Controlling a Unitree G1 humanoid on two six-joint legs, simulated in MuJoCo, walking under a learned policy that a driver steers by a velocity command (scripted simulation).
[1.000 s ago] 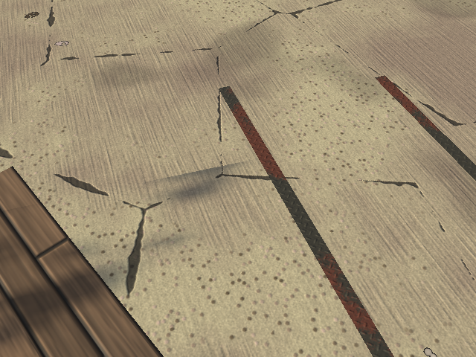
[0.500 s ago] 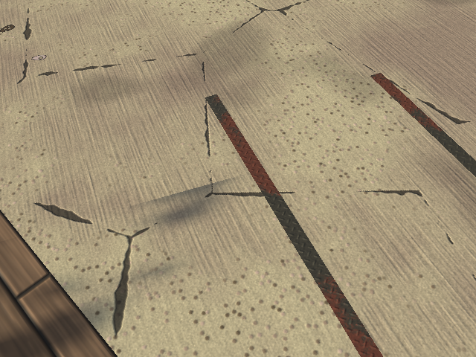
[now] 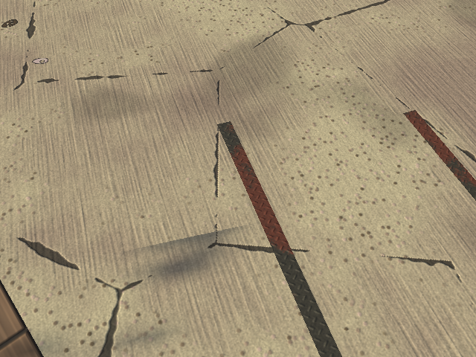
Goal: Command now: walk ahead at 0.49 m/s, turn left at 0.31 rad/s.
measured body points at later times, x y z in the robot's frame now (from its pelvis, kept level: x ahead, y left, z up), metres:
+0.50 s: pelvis +0.28 -0.03 +0.01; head +0.31 -0.02 +0.46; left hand +0.48 +0.24 -0.06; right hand +0.26 -0.31 -0.12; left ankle +0.10 +0.03 -0.71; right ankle +0.42 -0.10 -0.72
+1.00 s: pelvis +0.51 +0.06 +0.02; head +0.53 +0.09 +0.46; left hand +0.33 +0.24 -0.13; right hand +0.81 -0.01 -0.07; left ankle +0.56 +0.18 -0.71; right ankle +0.43 -0.10 -0.71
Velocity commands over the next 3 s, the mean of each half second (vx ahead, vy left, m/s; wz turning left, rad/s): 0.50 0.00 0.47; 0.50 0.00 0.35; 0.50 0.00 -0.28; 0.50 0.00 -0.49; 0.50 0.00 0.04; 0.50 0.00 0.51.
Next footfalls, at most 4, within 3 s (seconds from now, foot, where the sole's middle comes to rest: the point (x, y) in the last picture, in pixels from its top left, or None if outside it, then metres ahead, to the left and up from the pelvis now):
0.50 right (289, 353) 0.46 -0.09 -0.75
1.00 left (182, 305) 0.59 0.20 -0.75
1.56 right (205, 211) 0.92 0.16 -0.75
2.10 left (162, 142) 1.22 0.33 -0.75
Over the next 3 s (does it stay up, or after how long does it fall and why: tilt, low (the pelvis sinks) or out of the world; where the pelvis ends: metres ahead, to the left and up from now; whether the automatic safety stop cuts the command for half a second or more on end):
stays up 1.50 0.25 0.03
